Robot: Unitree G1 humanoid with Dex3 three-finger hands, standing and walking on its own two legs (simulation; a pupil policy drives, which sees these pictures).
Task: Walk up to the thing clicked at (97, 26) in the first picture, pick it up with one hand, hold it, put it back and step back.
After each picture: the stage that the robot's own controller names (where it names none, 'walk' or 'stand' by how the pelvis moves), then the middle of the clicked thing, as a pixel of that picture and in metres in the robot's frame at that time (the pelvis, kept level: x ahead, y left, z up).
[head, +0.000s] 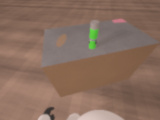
stand; (93, 35) +0.69 +0.03 +0.12
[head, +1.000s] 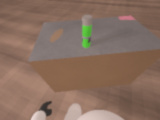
rise first; (86, 33) +0.63 +0.10 +0.15
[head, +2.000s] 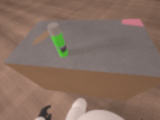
rise first; (59, 42) +0.48 +0.28 +0.14
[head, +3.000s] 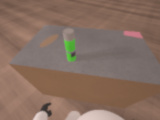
stand; (70, 47) +0.48 +0.20 +0.13
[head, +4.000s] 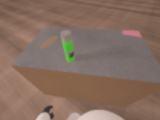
stand; (68, 47) +0.49 +0.21 +0.12
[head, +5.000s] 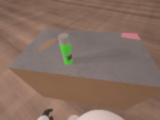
stand; (66, 50) +0.47 +0.22 +0.11
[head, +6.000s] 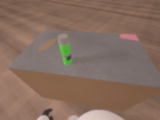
stand; (65, 51) +0.47 +0.23 +0.11
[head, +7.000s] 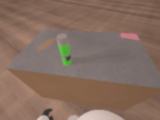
stand; (65, 51) +0.46 +0.23 +0.11
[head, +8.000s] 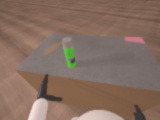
rise first; (69, 54) +0.46 +0.22 +0.12
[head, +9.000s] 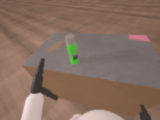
go down; (72, 50) +0.49 +0.21 +0.12
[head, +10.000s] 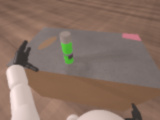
go down; (67, 49) +0.48 +0.20 +0.12
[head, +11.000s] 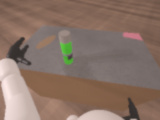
go down; (66, 49) +0.46 +0.20 +0.13
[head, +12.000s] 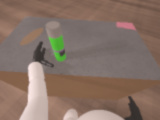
close in; (57, 44) +0.45 +0.21 +0.15
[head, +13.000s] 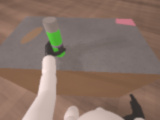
close; (55, 40) +0.49 +0.22 +0.17
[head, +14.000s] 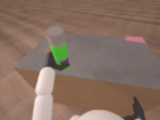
lift; (60, 52) +0.31 +0.19 +0.27
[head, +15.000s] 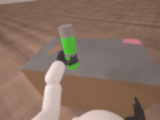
lift; (69, 49) +0.35 +0.15 +0.27
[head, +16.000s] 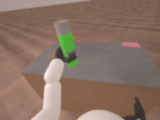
hold; (67, 45) +0.34 +0.16 +0.31
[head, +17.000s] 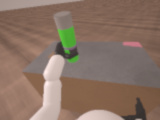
crouch; (68, 41) +0.33 +0.14 +0.34
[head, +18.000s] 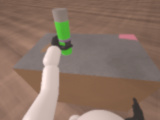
crouch; (63, 34) +0.43 +0.19 +0.30
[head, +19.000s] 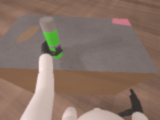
lower; (53, 40) +0.49 +0.23 +0.15
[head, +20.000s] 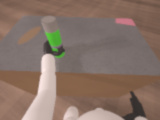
lower; (55, 40) +0.48 +0.22 +0.17
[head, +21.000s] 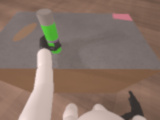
lower; (51, 35) +0.51 +0.23 +0.18
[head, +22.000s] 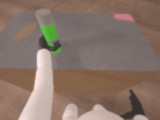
lower; (51, 35) +0.50 +0.23 +0.18
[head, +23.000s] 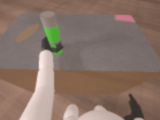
loosen; (53, 36) +0.49 +0.22 +0.17
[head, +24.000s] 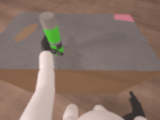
withdraw; (53, 37) +0.49 +0.21 +0.17
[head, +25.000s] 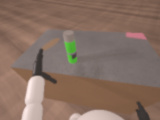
sink last; (71, 48) +0.47 +0.20 +0.15
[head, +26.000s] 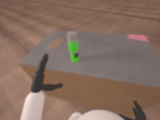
stand; (73, 48) +0.50 +0.20 +0.13
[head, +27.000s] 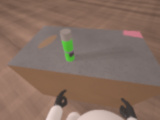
stand; (68, 47) +0.49 +0.21 +0.13
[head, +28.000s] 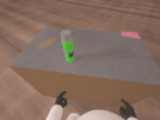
stand; (68, 47) +0.49 +0.21 +0.12
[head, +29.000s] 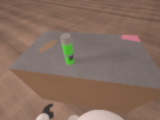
walk; (68, 50) +0.48 +0.21 +0.12
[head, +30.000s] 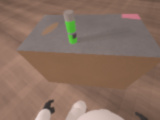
walk; (71, 29) +0.64 +0.20 +0.14
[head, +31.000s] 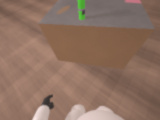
walk; (81, 6) +1.01 +0.18 +0.14
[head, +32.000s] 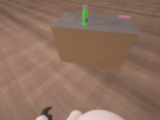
stand; (85, 15) +1.22 +0.19 +0.13
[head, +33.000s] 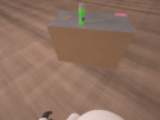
stand; (81, 14) +1.22 +0.21 +0.11
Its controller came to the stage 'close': yes
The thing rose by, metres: 0.21
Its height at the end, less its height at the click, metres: +0.00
